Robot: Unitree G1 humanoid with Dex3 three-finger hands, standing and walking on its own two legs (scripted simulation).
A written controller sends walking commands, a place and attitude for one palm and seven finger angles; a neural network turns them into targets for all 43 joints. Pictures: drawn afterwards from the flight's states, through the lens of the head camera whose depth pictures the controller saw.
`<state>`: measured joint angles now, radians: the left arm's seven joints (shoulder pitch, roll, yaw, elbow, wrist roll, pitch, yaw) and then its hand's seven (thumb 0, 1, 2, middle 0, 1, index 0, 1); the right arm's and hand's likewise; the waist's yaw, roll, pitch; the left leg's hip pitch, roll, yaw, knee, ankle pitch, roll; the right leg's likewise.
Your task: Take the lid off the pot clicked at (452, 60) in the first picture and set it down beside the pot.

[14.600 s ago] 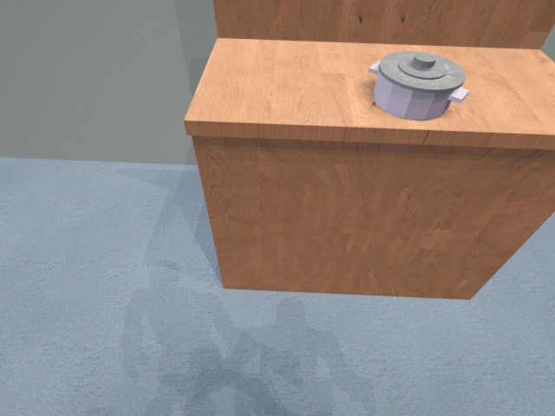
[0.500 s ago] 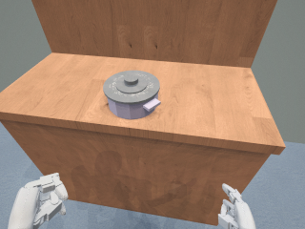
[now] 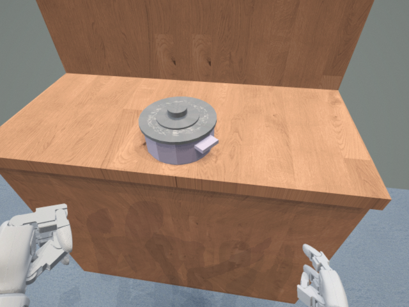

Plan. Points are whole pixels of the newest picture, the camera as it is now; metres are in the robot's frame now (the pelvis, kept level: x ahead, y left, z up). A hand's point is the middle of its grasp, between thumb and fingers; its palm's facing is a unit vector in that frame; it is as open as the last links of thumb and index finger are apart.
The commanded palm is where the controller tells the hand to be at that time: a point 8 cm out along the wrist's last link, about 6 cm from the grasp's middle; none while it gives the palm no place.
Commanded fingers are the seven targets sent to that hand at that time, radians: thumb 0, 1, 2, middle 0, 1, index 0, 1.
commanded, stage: raise the hand higher, near the body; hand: left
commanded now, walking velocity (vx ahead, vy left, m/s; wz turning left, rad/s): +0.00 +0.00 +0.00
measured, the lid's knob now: (177, 109) +0.50 +0.14 +0.15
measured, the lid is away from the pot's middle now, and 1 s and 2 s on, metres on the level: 0.00 0.00 0.00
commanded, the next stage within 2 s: reach forward and open the fingers in 0.34 s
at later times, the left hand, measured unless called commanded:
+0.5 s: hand (62, 201) +0.19 +0.23 +0.20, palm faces +0.44 -0.69 -0.57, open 3.1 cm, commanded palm +0.13 +0.26 +0.22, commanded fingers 0.00 0.79 0.98 -1.28 -1.36 -1.28 -1.36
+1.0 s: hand (54, 192) +0.21 +0.26 +0.19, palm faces -0.02 +0.02 -1.00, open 4.5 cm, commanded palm +0.18 +0.26 +0.25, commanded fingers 0.00 -0.06 1.51 -1.04 -0.47 -1.04 -0.47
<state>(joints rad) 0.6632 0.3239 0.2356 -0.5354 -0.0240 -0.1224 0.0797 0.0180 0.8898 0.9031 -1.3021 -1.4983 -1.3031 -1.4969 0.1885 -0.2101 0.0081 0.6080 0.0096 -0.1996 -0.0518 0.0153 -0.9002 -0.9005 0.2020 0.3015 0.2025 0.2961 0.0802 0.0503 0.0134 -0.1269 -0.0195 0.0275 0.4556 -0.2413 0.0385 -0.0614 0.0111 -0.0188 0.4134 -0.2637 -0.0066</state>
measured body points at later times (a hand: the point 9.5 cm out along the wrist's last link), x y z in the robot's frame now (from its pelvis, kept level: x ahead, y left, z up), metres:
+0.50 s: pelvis +0.00 -0.01 +0.00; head -0.02 -0.03 +0.45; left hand +0.16 +0.26 +0.23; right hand +0.20 -0.22 -0.08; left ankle +0.01 +0.09 -0.74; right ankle -0.02 -0.12 -0.74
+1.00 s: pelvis -0.02 -0.01 +0.00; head -0.02 -0.06 +0.44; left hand +0.20 +0.26 +0.24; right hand +0.23 -0.20 -0.08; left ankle +0.01 +0.09 -0.74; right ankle -0.02 -0.12 -0.74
